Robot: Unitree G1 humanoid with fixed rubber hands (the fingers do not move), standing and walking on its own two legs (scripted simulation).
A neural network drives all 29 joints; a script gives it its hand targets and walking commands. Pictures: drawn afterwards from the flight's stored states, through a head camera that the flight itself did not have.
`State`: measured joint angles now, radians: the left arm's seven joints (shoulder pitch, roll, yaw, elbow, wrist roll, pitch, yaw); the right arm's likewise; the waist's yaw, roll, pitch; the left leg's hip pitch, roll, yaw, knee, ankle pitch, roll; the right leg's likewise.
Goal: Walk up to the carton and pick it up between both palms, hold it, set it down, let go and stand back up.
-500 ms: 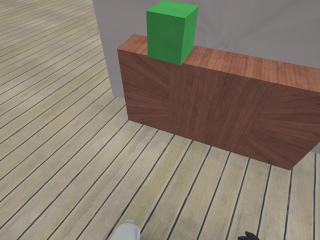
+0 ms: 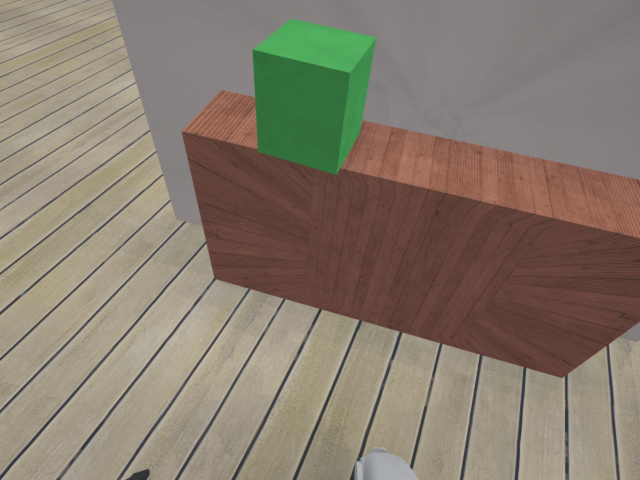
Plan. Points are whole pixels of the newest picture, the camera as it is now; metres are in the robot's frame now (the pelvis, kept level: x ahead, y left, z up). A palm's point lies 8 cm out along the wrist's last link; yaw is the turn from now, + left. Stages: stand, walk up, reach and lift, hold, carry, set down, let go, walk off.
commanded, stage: walk up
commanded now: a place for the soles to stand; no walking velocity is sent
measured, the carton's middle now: (314, 97) +0.93 -0.02 +0.01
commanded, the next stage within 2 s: none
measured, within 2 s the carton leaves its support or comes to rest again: neither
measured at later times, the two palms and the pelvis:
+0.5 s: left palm out of the picture +0.16 +0.24 -0.13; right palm (460, 361) +0.32 -0.25 -0.11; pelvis +0.20 -0.01 -0.01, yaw +1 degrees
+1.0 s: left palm (179, 286) +0.47 +0.23 -0.12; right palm (460, 367) +0.31 -0.25 -0.12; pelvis +0.37 -0.01 +0.00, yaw -3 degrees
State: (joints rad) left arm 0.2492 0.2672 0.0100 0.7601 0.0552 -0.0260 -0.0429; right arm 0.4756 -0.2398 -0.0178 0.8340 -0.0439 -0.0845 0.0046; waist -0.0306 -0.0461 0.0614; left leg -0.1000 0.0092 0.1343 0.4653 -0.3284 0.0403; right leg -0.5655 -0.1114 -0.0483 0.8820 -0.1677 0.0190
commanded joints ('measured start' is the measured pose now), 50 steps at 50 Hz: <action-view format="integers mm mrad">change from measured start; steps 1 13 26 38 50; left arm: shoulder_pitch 25 160 203 219 118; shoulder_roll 30 90 119 53 15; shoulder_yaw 12 32 22 12 14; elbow -48 -30 34 1 -37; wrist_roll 4 -20 -10 8 1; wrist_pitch -14 -61 -27 12 -25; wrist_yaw -4 48 23 16 15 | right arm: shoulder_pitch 20 -49 -40 -16 -13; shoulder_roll -177 -99 -79 -104 -158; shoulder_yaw -50 -20 -50 -20 -38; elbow -73 -166 -132 -83 -62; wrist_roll -3 4 -8 20 7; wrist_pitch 0 32 17 -11 8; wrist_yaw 5 23 14 -28 -2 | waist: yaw -5 52 -26 30 46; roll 212 -99 46 179 183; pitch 50 -21 12 24 45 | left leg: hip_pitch -91 -518 -21 -101 -210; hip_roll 228 85 3 248 219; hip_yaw -161 -160 -35 -329 -131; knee -129 681 156 -183 -5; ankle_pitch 173 -138 165 250 269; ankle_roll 137 -54 -23 75 85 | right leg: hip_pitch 161 436 171 -3 324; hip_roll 38 -214 -94 28 50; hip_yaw -39 250 31 54 -26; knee -251 -612 -329 262 -304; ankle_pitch -22 -35 -163 -154 135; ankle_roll -21 -251 -131 19 -13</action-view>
